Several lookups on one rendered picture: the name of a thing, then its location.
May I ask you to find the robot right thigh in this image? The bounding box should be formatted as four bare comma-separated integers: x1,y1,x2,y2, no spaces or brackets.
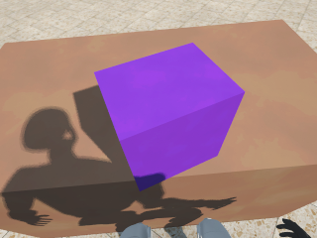
196,219,232,238

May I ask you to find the carton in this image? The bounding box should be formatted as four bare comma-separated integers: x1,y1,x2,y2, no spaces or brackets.
94,43,245,191

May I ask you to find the right robot hand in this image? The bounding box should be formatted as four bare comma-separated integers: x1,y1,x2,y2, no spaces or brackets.
276,218,311,238

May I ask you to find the robot thigh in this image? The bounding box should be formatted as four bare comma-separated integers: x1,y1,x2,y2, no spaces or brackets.
119,223,153,238
196,219,232,238

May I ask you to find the pedestal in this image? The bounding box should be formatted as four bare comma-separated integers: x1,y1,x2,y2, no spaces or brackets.
0,19,317,238

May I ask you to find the robot left thigh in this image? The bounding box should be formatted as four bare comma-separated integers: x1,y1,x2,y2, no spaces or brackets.
119,223,153,238

